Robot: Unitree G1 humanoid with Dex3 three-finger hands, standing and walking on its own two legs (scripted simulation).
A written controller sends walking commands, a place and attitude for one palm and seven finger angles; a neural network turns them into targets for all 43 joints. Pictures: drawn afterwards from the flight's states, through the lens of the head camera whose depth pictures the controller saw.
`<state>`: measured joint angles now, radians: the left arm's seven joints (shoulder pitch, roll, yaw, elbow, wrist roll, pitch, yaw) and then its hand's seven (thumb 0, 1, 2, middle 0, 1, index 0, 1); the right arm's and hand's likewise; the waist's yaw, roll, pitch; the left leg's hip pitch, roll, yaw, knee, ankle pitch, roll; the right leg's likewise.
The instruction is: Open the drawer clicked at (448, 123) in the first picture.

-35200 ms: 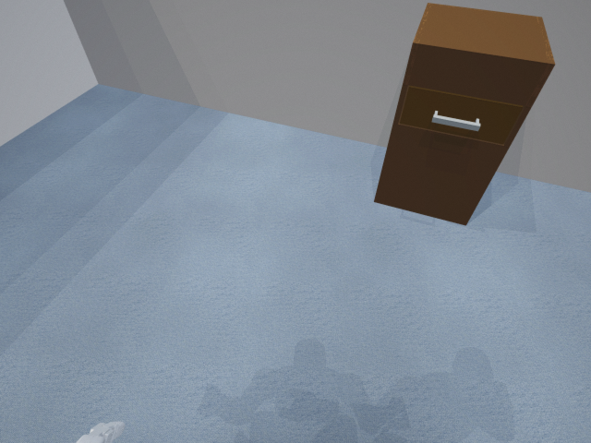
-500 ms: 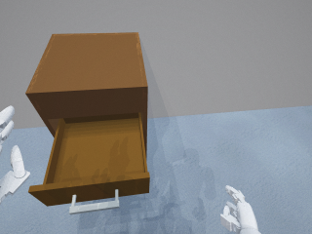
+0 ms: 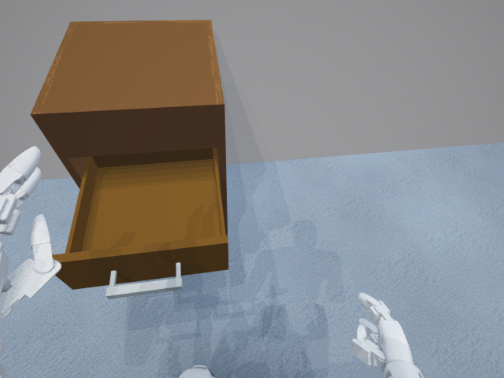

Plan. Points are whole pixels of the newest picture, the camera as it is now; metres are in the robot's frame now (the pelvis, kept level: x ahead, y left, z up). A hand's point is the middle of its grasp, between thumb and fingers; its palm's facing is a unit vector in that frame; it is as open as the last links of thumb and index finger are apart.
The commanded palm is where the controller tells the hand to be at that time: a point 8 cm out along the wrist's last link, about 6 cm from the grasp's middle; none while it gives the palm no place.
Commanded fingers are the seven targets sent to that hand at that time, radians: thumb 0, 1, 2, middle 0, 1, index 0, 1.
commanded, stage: step back with the hand held close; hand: left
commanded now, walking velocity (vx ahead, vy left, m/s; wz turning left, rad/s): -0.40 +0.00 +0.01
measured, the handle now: (146, 279) +0.34 +0.25 -0.23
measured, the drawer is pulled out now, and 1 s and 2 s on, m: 0.30 0.30 0.30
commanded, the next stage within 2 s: stop stepping back and stand still in 0.18 s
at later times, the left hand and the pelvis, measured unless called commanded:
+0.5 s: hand out of the picture +0.08 +0.19 +0.18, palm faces +0.34 -0.81 -0.49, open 7.4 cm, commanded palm +0.02 +0.24 +0.18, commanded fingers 0.00 0.90 0.90 -0.20 -0.30 -0.20 -0.30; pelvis -0.12 -0.04 +0.00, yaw -1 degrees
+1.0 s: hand out of the picture +0.04 +0.20 +0.18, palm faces +0.37 -0.78 -0.50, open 7.4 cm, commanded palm -0.02 +0.24 +0.18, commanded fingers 0.00 0.90 0.90 -0.20 -0.30 -0.20 -0.30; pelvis -0.14 -0.04 +0.00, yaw +3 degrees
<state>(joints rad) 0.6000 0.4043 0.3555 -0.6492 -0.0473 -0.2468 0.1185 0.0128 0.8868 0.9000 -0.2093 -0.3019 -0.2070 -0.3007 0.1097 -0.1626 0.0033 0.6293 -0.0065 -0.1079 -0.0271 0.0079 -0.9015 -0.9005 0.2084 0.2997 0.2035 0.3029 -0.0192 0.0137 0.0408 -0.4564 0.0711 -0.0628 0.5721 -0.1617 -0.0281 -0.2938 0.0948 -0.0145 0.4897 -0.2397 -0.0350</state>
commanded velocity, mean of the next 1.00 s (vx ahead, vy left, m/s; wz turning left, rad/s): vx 0.01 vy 0.04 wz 0.00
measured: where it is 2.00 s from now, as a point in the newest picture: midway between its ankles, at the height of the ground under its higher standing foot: outside the picture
